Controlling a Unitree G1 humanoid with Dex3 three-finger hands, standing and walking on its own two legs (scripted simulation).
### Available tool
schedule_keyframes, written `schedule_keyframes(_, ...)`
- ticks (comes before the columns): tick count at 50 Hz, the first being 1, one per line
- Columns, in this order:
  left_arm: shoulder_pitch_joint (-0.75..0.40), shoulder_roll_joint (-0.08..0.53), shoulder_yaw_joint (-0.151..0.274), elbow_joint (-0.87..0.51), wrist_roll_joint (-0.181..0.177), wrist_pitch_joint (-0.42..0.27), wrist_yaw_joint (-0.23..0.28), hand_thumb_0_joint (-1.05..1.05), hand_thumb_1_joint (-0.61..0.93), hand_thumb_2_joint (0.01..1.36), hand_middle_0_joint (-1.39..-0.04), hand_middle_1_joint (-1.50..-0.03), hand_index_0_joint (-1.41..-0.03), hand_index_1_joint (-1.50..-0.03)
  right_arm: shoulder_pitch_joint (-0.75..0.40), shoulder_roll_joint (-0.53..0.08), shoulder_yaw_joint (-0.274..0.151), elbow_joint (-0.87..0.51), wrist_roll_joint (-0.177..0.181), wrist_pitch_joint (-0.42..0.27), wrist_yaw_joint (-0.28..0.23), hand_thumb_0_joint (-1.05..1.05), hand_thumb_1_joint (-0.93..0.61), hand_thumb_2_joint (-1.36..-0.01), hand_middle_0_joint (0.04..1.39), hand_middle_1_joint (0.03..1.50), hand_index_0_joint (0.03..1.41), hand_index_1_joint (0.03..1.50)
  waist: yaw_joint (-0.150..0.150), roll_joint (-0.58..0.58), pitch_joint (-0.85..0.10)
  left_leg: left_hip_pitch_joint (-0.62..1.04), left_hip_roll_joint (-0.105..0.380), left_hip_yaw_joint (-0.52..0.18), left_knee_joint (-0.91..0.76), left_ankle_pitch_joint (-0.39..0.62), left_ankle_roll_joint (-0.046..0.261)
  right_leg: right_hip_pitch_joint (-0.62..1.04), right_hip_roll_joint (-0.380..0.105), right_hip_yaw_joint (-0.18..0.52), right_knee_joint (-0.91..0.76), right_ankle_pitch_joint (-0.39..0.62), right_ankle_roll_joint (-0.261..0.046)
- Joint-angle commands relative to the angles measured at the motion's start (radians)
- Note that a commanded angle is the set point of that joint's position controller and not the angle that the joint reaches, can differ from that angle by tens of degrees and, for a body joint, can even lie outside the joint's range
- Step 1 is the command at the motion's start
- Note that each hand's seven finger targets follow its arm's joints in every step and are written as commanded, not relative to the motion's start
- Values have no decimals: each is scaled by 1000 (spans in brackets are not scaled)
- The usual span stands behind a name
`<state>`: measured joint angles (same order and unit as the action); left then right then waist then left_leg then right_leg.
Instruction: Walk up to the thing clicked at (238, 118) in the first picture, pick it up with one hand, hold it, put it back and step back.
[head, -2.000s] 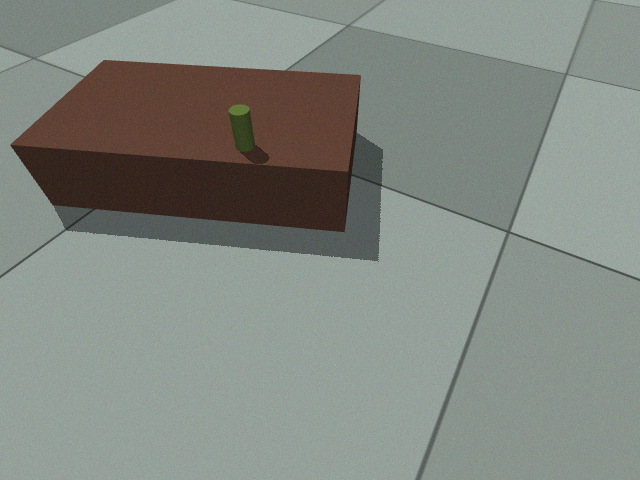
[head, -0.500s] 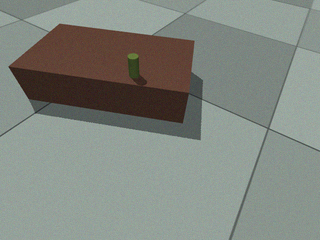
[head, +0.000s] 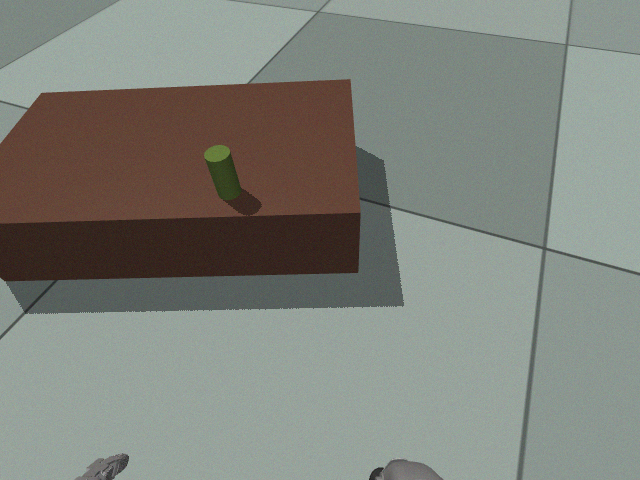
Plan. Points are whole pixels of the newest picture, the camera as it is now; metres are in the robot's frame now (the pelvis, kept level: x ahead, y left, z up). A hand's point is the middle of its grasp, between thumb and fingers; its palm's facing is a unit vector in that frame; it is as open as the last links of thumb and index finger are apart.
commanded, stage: walk up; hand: left
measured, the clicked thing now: (223, 173) +1.01 +0.27 -0.34
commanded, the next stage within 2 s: none
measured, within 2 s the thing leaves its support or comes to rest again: neither
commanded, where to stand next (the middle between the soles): +0.59 +0.08 m, yaw -2 degrees
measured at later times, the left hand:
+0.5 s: hand (95, 430) +0.25 +0.35 -0.15, palm faces -0.04 -0.93 -0.37, open 7.4 cm
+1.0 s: hand (138, 277) +0.48 +0.32 -0.10, palm faces -0.05 -0.91 -0.42, open 7.4 cm
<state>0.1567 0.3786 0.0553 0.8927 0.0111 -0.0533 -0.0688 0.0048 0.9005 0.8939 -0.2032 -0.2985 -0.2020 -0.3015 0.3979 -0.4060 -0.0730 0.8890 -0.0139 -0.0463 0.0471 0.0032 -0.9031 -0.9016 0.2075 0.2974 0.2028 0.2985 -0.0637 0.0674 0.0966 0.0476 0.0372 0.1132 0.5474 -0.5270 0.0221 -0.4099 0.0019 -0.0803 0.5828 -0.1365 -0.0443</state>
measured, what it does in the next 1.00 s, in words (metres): walks ahead: left foot, then right foot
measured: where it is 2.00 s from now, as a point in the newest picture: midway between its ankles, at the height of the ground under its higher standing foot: (297, 364)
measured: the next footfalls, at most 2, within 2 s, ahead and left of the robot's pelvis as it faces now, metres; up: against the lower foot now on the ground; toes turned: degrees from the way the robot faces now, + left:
left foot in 0.40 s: +0.33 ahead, +0.18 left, +0.00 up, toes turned +4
right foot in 0.88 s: +0.48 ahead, -0.06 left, +0.00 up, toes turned -6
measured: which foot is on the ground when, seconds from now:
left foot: down 0.00-0.00, up 0.02-0.38, down 0.40-0.90, up 0.92-1.00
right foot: down 0.00-0.44, up 0.46-0.86, down 0.88-1.00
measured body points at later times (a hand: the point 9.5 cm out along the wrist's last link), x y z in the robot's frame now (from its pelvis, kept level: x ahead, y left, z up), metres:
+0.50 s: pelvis +0.22 +0.06 +0.00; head +0.24 +0.09 +0.45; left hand +0.25 +0.39 -0.12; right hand +0.32 -0.26 -0.08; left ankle +0.29 +0.17 -0.72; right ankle +0.12 -0.09 -0.67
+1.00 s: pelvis +0.39 +0.05 +0.01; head +0.40 +0.02 +0.46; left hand +0.48 +0.36 -0.08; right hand +0.41 -0.26 -0.13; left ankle +0.33 +0.17 -0.66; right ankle +0.44 -0.06 -0.72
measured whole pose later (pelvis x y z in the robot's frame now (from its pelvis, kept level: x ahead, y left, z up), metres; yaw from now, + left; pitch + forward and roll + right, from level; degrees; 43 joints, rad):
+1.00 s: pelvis +0.39 +0.05 +0.01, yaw -2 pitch -3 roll +1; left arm 0.27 0.37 0.05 0.84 0.01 -0.10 -0.04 0.00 0.90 0.89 -0.21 -0.30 -0.20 -0.30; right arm 0.35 -0.42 -0.04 0.85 -0.01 -0.01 0.05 0.00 -0.91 -0.90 0.20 0.30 0.20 0.30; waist 0.00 0.07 0.09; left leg -0.30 0.00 0.02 1.02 -0.49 0.04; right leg -0.33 -0.02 -0.06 0.61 -0.23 -0.04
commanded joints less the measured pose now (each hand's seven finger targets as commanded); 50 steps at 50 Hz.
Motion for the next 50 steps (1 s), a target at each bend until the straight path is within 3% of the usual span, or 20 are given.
schedule_keyframes(1,337,370,112,-24,-16,-36,48,0,900,900,-200,-300,-200,-300,25,-210,-44,-136,10,-25,-22,0,-900,-900,200,300,200,300,192,-316,-270,-669,-83,-103,661,-37,23,738,-438,780,-240,-46,-270)
schedule_keyframes(2,278,371,114,-49,-23,-35,54,0,900,900,-200,-300,-200,-300,-6,-241,-45,-120,6,-21,-33,0,-900,-900,200,300,200,300,183,-244,-233,-690,-17,-173,729,-30,18,649,-473,791,-254,-74,-309)
schedule_keyframes(5,159,282,77,-89,-32,-47,64,0,900,900,-200,-300,-200,-300,-22,-191,-36,-96,22,-24,-19,0,-900,-900,200,300,200,300,98,-138,-100,-590,14,-213,676,140,23,391,-306,385,-250,230,-195)
schedule_keyframes(8,134,247,63,-96,-27,-61,58,0,900,900,-200,-300,-200,-300,-3,-158,-36,-88,8,-3,-3,0,-900,-900,200,300,200,300,61,-170,-40,-511,13,-175,559,238,4,226,-210,197,-265,350,-151)
schedule_keyframes(16,136,304,75,-134,-1,-68,48,0,900,900,-200,-300,-200,-300,-188,-158,-59,-148,-7,-14,37,0,-900,-900,200,300,200,300,96,-215,-34,-404,80,-100,94,388,-22,151,-239,148,-263,20,-153)
schedule_keyframes(20,121,288,63,-135,5,-58,48,0,900,900,-200,-300,-200,-300,-4,-215,-93,-77,-18,-25,28,0,-900,-900,200,300,200,300,-21,-76,-137,-76,17,-56,39,340,25,41,-202,127,-6,-11,-101)
schedule_keyframes(21,171,235,43,-134,1,-54,50,0,900,900,-200,-300,-200,-300,86,-266,-109,-54,-27,-34,16,0,-900,-900,200,300,200,300,-63,91,-176,40,56,-146,-56,165,62,-50,-109,55,280,-15,-75)
schedule_keyframes(22,238,140,21,-136,-8,-51,47,0,900,900,-200,-300,-200,-300,119,-345,-125,-69,-36,-41,7,0,-900,-900,200,300,200,300,-50,325,-187,125,286,-546,-171,34,134,-256,44,49,538,-376,-17)
schedule_keyframes(23,259,234,42,-115,-13,-39,64,0,900,900,-200,-300,-200,-300,58,-359,-121,-102,-2,-42,5,0,-900,-900,200,300,200,300,-24,198,-200,73,397,-789,-295,-59,219,-275,38,120,629,-425,-23)
schedule_keyframes(24,225,279,46,-99,-4,-36,72,0,900,900,-200,-300,-200,-300,7,-345,-119,-111,13,-38,3,0,-900,-900,200,300,200,300,-8,152,-138,-3,411,-776,-297,-55,252,-285,-14,158,682,-397,-27)
schedule_keyframes(27,243,263,43,-63,-24,-35,55,0,900,900,-200,-300,-200,-300,-93,-242,-68,-135,16,-45,-12,0,-900,-900,200,300,200,300,54,77,-44,-182,259,-376,-270,335,152,-175,-66,183,574,-233,-14)
schedule_keyframes(30,268,231,40,-50,-23,-23,41,0,900,900,-200,-300,-200,-300,-77,-229,-58,-132,15,-53,-14,0,-900,-900,200,300,200,300,68,88,-63,-205,209,-242,-250,509,161,-96,-68,127,468,-184,21)
schedule_keyframes(39,117,199,44,-105,-2,-28,20,0,900,900,-200,-300,-200,-300,-52,-249,-62,-155,5,-41,-8,0,-900,-900,200,300,200,300,34,67,-26,-217,200,-169,-222,487,189,-13,-72,31,68,-59,22)
schedule_keyframes(43,243,216,65,-60,-1,-50,38,0,900,900,-200,-300,-200,-300,-68,-215,-47,-179,14,-22,-8,0,-900,-900,200,300,200,300,112,-56,-115,-285,163,-141,34,509,130,297,-15,22,-105,4,-1)
schedule_keyframes(44,313,260,82,-42,4,-60,50,0,900,900,-200,-300,-200,-300,-30,-157,-26,-182,19,-23,-6,0,-900,-900,200,300,200,300,143,-198,-176,-348,90,-86,241,422,97,420,-70,113,-162,-49,-18)
schedule_keyframes(45,348,351,107,-53,8,-67,61,0,900,900,-200,-300,-200,-300,10,-104,-5,-198,15,-22,-3,0,-900,-900,200,300,200,300,143,-390,-213,-546,-22,-32,456,74,43,532,-317,491,-234,-182,-86)
schedule_keyframes(46,304,361,100,-78,-2,-64,63,0,900,900,-200,-300,-200,-300,25,-164,-17,-166,10,-3,-10,0,-900,-900,200,300,200,300,129,-261,-136,-659,-56,-115,542,-4,19,476,-425,697,-335,-326,-152)
schedule_keyframes(47,262,369,96,-82,-13,-58,63,0,900,900,-200,-300,-200,-300,2,-232,-36,-152,2,5,-19,0,-900,-900,200,300,200,300,123,-219,-93,-664,-9,-148,586,-26,22,405,-448,736,-336,-383,-215)
schedule_keyframes(48,230,343,92,-95,-17,-57,62,0,900,900,-200,-300,-200,-300,-22,-242,-40,-139,3,4,-20,0,-900,-900,200,300,200,300,117,-192,-56,-695,13,-182,595,4,20,378,-413,652,-338,-321,-219)
schedule_keyframes(50,202,294,75,-101,-18,-63,66,0,900,900,-200,-300,-200,-300,-17,-221,-38,-108,16,5,-10,0,-900,-900,200,300,200,300,93,-165,-17,-636,29,-230,556,109,15,294,-312,429,-328,-131,-134)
